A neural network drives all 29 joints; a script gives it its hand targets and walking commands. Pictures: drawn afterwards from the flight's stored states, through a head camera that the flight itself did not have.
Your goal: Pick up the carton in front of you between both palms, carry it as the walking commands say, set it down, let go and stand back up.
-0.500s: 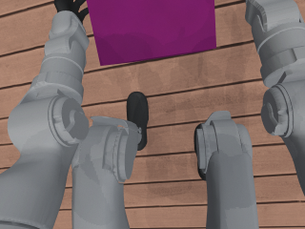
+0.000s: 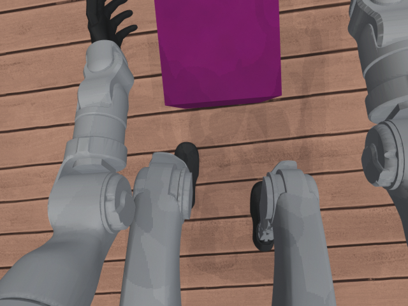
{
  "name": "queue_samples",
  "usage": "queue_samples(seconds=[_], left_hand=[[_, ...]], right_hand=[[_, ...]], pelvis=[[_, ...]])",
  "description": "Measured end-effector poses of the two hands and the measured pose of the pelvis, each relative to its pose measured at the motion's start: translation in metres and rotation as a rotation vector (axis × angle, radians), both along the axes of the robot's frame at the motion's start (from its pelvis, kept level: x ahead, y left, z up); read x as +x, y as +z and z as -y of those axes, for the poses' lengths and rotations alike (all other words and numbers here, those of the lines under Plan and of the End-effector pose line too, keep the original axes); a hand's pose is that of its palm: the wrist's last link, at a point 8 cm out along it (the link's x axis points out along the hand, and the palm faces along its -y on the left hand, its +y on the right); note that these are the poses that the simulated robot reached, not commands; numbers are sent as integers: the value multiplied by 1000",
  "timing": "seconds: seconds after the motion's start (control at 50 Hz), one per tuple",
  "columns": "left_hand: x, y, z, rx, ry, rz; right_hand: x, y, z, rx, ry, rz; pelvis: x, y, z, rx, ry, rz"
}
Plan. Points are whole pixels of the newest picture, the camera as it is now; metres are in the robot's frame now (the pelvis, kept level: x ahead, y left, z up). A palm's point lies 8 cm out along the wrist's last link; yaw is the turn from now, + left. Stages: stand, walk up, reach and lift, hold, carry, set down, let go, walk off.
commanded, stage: set down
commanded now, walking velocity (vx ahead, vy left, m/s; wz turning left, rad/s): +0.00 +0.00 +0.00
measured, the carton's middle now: (219, 58) +0.52 +0.04 -0.31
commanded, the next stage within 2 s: let go in 0.66 s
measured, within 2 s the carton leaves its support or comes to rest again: neither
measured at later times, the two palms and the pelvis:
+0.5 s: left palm out of the picture +0.50 +0.22 +0.02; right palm out of the picture +0.59 -0.17 +0.03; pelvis +0.03 +0.00 +0.13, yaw -1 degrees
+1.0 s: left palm out of the picture +0.43 +0.24 +0.14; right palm out of the picture +0.49 -0.18 +0.15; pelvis +0.07 +0.02 +0.25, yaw -3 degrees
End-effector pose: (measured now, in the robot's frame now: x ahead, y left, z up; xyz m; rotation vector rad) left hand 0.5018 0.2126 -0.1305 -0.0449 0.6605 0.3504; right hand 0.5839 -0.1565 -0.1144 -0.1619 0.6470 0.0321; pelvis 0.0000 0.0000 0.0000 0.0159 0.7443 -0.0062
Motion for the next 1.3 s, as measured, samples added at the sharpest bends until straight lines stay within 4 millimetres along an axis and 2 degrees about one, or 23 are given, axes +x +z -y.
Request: queue_samples(seconds=[0.08,0.3,0.6,0.76,0.86,0.94,1.06,1.18,1.3], left_hand=[[3,26,-1,8,-2,13],[3,89,-6,22,-6,24],[-2,185,-9,17,-7,32],[-8,222,-9,30,-36,18],[-26,239,-8,56,-122,-20],[-52,256,-13,76,-213,-69],[-89,292,-33,90,-293,-122],[-125,325,-47,83,-314,-142],[-163,353,-51,79,-304,-153]], right_hand=[[3,25,3,7,-1,-3],[2,77,9,12,20,10],[4,177,12,12,42,4],[-4,215,15,3,31,-7],[-29,233,21,-32,-11,-19],[-66,247,26,-60,-65,-41],[-117,276,27,-65,-101,-68],[-147,305,26,-61,-90,-73],[-180,329,29,-67,-76,-90]], pelvis=[[4,18,-1,-4,-1,-28],[16,73,-4,-4,-2,-86],[33,157,-5,-13,-7,-77],[40,195,-8,-20,-11,-51],[49,218,-11,-28,-12,-26],[60,238,-14,-35,-14,25],[76,266,-22,-41,-11,142],[93,288,-30,-37,-4,257],[109,307,-32,-31,3,376]])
